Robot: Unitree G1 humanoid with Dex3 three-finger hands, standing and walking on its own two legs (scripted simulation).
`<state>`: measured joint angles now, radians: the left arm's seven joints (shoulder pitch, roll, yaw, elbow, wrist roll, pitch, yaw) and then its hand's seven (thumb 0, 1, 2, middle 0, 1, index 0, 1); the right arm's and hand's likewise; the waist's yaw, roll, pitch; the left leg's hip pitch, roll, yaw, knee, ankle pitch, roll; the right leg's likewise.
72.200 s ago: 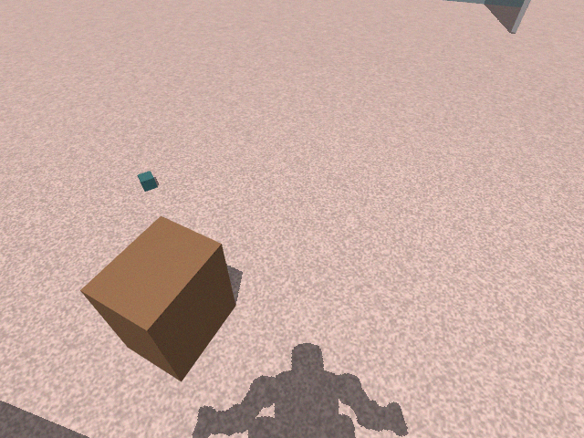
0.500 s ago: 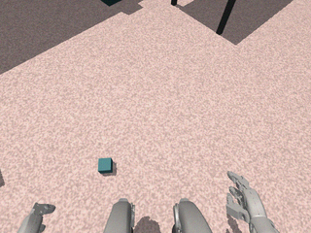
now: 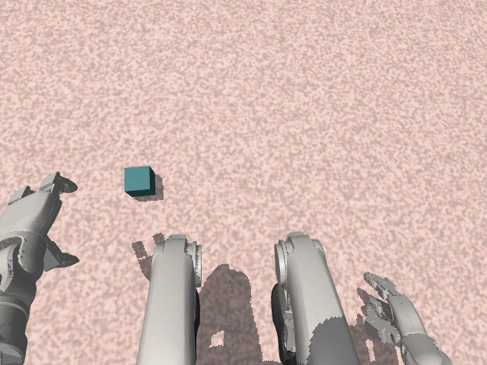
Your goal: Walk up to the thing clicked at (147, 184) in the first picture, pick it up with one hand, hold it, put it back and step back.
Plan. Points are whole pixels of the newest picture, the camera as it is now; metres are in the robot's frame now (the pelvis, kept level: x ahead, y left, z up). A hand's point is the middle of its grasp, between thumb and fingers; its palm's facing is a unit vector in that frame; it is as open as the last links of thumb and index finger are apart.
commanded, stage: rise first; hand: left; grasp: from above
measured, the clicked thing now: (140, 181) +0.50 +0.27 -0.41
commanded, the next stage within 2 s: approach in 1.20 s
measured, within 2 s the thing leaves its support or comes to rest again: neither
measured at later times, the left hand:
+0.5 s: hand (79, 207) +0.39 +0.33 -0.22, palm faces -0.46 -0.09 -0.88, open 14.0 cm
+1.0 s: hand (94, 197) +0.42 +0.33 -0.26, palm faces -0.45 -0.05 -0.89, open 14.1 cm
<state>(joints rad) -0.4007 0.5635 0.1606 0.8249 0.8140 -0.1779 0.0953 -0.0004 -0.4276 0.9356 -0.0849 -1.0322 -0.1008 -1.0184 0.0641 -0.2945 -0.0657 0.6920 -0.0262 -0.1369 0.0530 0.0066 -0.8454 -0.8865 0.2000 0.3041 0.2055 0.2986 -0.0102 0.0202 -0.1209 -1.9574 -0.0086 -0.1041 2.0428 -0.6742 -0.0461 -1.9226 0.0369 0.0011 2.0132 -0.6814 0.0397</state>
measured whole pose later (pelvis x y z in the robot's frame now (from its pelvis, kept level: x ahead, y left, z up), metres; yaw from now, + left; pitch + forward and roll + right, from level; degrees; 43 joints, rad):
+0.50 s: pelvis -0.01 +0.01 -0.07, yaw -3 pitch +33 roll -7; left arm -0.70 0.70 0.13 1.19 1.18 -0.30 0.29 0.00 -0.47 0.98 -0.07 -0.96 -0.08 -0.95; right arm 0.13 -0.29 -0.03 0.75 -0.08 -0.03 0.10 0.00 -0.88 -0.89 0.20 0.30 0.21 0.30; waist -0.10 0.00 -0.10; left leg -2.20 -0.04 -0.14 2.28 -0.66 -0.03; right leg -2.12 0.04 -0.02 2.21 -0.67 0.05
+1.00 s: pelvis +0.00 +0.01 -0.10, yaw -4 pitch +34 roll -8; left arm -0.81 0.74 0.15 1.35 1.28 -0.30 0.40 0.00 -0.49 0.97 -0.09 -0.96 -0.10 -0.95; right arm 0.11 -0.26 0.00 0.76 -0.13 -0.03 0.13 0.00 -0.90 -0.90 0.20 0.30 0.21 0.30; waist -0.14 -0.01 -0.08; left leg -2.27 -0.04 -0.16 2.36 -0.69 -0.04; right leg -2.19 0.05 -0.03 2.29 -0.70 0.07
